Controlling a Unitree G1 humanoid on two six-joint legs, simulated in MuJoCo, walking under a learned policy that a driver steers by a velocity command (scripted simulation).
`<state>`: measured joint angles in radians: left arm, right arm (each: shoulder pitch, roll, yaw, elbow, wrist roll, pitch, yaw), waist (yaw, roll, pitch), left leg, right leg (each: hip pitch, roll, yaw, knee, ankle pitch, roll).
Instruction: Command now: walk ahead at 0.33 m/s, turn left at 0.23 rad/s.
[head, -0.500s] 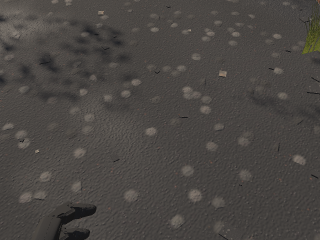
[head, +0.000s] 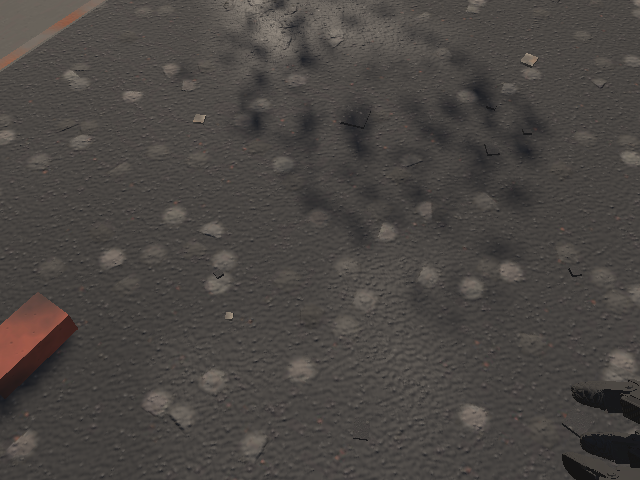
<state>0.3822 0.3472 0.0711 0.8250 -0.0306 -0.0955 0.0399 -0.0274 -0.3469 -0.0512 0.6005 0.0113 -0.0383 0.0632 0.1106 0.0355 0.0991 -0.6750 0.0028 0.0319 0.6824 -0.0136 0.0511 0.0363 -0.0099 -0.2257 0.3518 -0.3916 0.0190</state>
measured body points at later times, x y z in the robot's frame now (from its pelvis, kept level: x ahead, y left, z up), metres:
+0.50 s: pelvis +0.16 -0.06 +0.00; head +0.19 -0.08 +0.45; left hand +0.37 +0.18 -0.09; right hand +0.25 -0.37 -0.11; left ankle +0.22 +0.07 -0.73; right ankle +0.16 -0.17 -0.72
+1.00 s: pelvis +0.21 -0.07 +0.00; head +0.24 -0.09 +0.45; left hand +0.54 +0.02 -0.07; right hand +0.16 -0.39 -0.09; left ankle +0.30 +0.02 -0.73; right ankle +0.16 -0.17 -0.73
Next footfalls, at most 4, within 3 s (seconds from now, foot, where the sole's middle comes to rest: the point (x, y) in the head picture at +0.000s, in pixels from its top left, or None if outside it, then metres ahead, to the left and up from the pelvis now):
0.06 left None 0.25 0.07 -0.76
0.50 right None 0.20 -0.19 -0.77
1.00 left None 0.33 -0.01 -0.76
1.30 right None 0.14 -0.19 -0.76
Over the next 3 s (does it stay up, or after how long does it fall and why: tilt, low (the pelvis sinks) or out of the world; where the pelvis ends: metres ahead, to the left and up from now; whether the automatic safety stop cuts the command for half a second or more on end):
stays up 0.30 -0.09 0.01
